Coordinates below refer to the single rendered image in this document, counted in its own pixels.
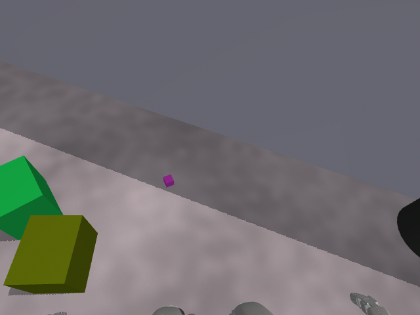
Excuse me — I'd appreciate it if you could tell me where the right robot hand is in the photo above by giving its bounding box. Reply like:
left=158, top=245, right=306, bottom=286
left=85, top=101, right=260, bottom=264
left=350, top=293, right=390, bottom=315

